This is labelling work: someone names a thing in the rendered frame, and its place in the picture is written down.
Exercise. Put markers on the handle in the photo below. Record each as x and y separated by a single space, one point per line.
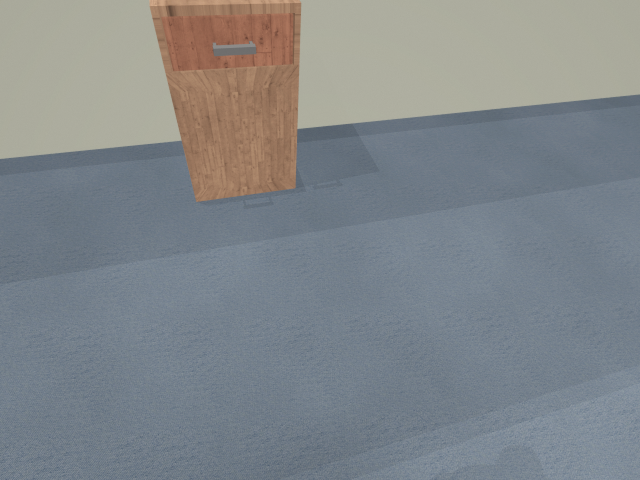
237 49

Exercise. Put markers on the cabinet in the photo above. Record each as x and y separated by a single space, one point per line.
238 126

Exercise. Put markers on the drawer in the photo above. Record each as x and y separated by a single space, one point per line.
190 40

